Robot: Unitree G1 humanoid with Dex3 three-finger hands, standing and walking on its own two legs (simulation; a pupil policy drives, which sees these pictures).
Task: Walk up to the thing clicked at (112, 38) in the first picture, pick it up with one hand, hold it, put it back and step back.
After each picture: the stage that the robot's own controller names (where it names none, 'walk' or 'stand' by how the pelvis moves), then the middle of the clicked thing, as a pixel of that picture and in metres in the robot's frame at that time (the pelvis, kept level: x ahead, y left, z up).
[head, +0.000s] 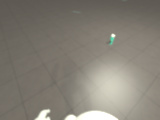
stand; (111, 39) +1.93 -0.49 -0.65
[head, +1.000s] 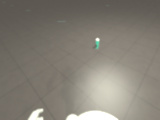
walk; (97, 43) +1.85 -0.02 -0.62
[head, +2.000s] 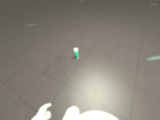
walk; (76, 53) +1.26 +0.35 -0.65
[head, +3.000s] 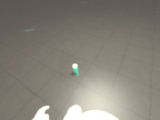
walk; (75, 70) +0.85 +0.30 -0.65
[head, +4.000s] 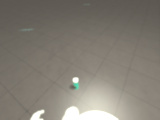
walk; (76, 84) +0.60 +0.21 -0.64
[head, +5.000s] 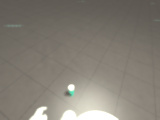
stand; (71, 90) +0.47 +0.18 -0.64
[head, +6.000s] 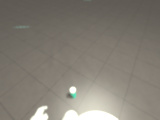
stand; (73, 93) +0.43 +0.18 -0.64
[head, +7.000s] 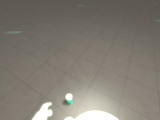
stand; (69, 99) +0.37 +0.20 -0.65
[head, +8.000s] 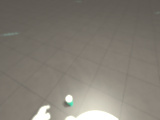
stand; (69, 101) +0.33 +0.21 -0.64
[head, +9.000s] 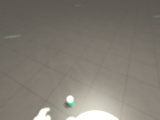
stand; (70, 102) +0.34 +0.21 -0.66
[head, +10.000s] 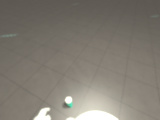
stand; (69, 102) +0.33 +0.22 -0.66
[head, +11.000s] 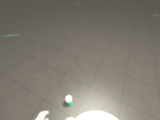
stand; (69, 101) +0.34 +0.22 -0.66
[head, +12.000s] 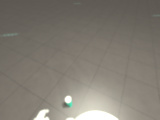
stand; (69, 102) +0.33 +0.22 -0.66
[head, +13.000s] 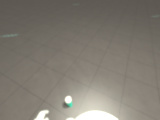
go down; (69, 102) +0.33 +0.22 -0.66
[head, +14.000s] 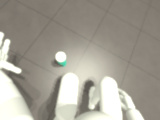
go down; (62, 60) +0.43 +0.22 -0.29
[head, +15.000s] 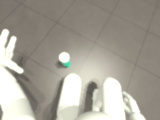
approach; (65, 61) +0.43 +0.21 -0.27
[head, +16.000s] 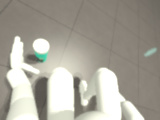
close in; (41, 53) +0.43 +0.25 -0.17
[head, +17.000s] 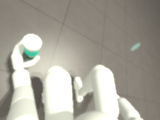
close; (31, 50) +0.43 +0.27 -0.16
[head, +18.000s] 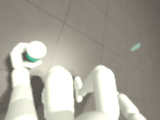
lift; (34, 55) +0.39 +0.25 -0.16
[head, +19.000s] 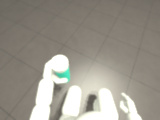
lift; (63, 72) +0.32 +0.17 +0.04
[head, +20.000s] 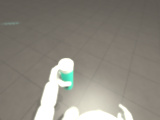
hold; (67, 76) +0.30 +0.15 +0.05
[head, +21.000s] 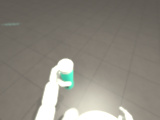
hold; (67, 76) +0.30 +0.15 +0.05
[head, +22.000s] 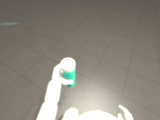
crouch; (69, 75) +0.32 +0.14 +0.04
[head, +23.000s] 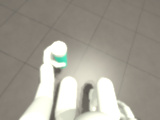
crouch; (61, 57) +0.42 +0.18 -0.05
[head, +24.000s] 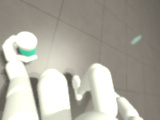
lower; (28, 50) +0.43 +0.25 -0.17
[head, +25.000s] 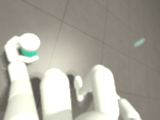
lower; (29, 51) +0.42 +0.26 -0.16
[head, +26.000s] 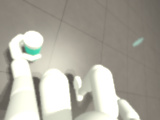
lower; (33, 49) +0.44 +0.24 -0.16
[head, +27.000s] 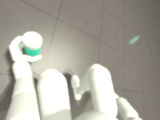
lower; (33, 50) +0.43 +0.23 -0.17
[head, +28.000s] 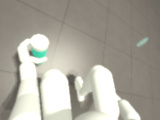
loosen; (39, 52) +0.43 +0.22 -0.15
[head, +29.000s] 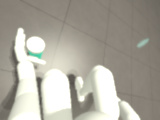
withdraw; (35, 52) +0.43 +0.24 -0.17
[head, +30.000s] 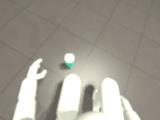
walk; (69, 62) +0.45 +0.18 -0.27
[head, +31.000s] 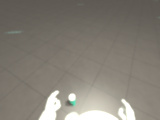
stand; (72, 100) +0.36 +0.16 -0.59
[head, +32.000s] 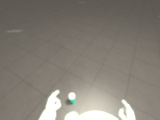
stand; (72, 99) +0.37 +0.17 -0.60
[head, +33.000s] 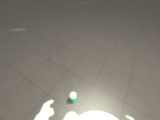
stand; (73, 98) +0.37 +0.16 -0.62
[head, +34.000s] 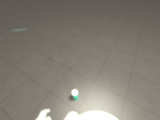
walk; (75, 95) +0.40 +0.16 -0.65
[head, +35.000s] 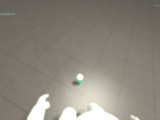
walk; (79, 80) +0.54 +0.06 -0.64
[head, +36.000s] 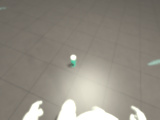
walk; (73, 61) +0.79 +0.23 -0.63
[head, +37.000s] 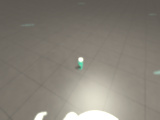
stand; (80, 63) +1.03 +0.18 -0.64
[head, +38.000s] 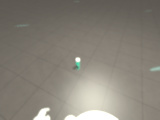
stand; (77, 64) +1.00 +0.21 -0.66
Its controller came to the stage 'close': yes
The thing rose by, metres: 0.70
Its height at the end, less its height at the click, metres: +0.00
